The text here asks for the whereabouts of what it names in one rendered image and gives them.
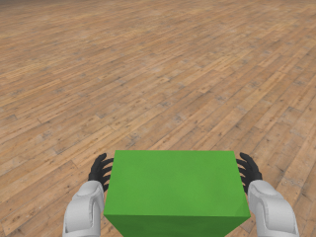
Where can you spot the right robot hand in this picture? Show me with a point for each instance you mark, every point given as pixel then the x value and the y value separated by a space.
pixel 251 171

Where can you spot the carton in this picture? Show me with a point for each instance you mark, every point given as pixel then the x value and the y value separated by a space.
pixel 175 193

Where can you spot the left robot forearm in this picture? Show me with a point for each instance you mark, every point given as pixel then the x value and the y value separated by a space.
pixel 82 217

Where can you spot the left robot hand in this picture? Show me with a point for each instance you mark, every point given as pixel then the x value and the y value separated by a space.
pixel 97 171

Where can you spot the right robot forearm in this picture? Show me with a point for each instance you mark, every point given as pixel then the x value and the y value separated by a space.
pixel 274 215

